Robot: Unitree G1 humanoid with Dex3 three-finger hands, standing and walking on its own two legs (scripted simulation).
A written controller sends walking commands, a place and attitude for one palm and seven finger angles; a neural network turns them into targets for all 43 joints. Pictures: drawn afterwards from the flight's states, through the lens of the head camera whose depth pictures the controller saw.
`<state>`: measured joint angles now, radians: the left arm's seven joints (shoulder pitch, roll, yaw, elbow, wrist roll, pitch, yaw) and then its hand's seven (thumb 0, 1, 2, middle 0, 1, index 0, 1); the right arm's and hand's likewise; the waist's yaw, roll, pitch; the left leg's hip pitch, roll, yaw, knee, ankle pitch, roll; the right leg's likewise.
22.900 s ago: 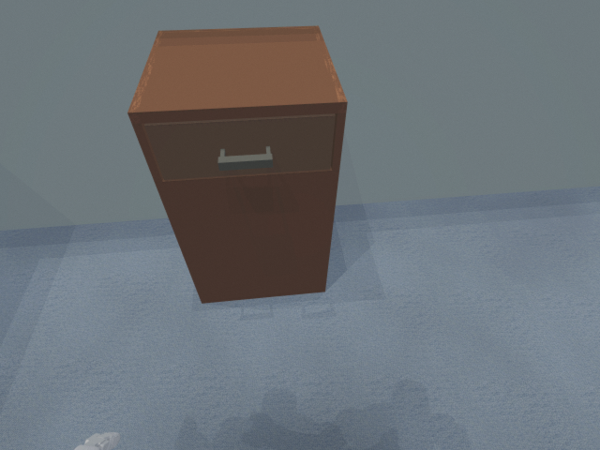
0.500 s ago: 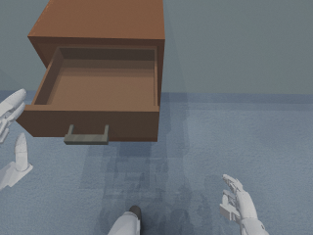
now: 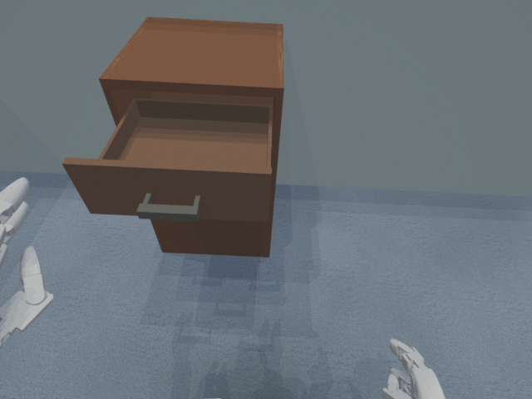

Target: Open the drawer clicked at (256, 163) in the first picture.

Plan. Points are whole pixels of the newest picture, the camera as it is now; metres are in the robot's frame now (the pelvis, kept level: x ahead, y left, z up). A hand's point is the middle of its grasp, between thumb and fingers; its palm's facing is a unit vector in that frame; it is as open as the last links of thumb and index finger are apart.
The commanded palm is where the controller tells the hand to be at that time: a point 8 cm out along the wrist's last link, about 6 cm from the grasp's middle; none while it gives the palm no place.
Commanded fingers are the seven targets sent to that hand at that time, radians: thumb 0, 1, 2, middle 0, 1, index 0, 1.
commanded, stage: stop stepping back and stand still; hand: left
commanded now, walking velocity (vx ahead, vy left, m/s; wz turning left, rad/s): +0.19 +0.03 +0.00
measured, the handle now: (170, 205) +0.50 +0.23 -0.06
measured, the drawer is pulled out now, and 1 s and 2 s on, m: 0.29 0.29 0.29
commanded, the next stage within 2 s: let the arm hang, fingers relaxed in 0.38 s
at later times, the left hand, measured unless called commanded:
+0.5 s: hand (55, 318) +0.17 +0.23 +0.15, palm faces +0.33 -0.83 -0.46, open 7.4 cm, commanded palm none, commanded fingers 0.00 0.90 0.90 -0.20 -0.30 -0.20 -0.30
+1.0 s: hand out of the picture -0.07 +0.18 -0.16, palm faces +0.08 -0.98 -0.20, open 7.2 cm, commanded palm none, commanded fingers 0.00 0.90 0.90 -0.20 -0.30 -0.20 -0.30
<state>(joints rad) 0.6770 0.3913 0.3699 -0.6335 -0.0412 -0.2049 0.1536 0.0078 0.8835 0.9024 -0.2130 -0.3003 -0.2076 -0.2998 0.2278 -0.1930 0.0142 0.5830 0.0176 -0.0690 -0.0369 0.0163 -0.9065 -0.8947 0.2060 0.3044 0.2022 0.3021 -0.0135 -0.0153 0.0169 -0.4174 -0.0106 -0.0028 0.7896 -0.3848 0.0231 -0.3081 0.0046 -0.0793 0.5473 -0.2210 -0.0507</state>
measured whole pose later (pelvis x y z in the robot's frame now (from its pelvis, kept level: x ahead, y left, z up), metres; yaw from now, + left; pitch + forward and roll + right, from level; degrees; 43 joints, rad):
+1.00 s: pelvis -0.02 +0.00 +0.01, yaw +2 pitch -2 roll -1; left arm 0.35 0.18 0.02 1.11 0.01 0.03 0.02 -0.01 0.94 0.90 -0.20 -0.30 -0.20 -0.30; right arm 0.30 -0.17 0.00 1.06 -0.01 0.02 -0.04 0.01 -0.93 -0.89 0.20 0.30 0.20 0.30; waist 0.01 0.01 0.10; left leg -0.24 0.01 -0.02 0.46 -0.19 0.01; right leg -0.18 0.03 -0.08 0.40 -0.20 -0.04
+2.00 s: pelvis +0.01 -0.01 +0.01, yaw +1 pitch -2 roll +0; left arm 0.31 0.10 0.02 1.15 0.01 0.00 0.04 0.00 0.90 0.90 -0.20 -0.30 -0.19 -0.30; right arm 0.31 -0.10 0.00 1.13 -0.01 0.00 -0.05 0.01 -0.91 -0.89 0.20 0.30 0.20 0.30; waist 0.00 0.01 0.07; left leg -0.18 0.01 0.01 0.43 -0.22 0.00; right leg -0.14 0.03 -0.05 0.40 -0.23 -0.04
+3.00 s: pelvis +0.02 -0.01 +0.01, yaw +0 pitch -2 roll +0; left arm 0.31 0.10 0.02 1.15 0.01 -0.01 0.04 0.00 0.90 0.90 -0.20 -0.30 -0.19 -0.30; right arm 0.31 -0.10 0.00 1.14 -0.01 0.00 -0.05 0.01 -0.91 -0.89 0.20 0.30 0.20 0.30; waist 0.00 0.01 0.07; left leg -0.15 0.02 0.01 0.42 -0.23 -0.01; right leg -0.11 0.04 -0.04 0.39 -0.25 -0.05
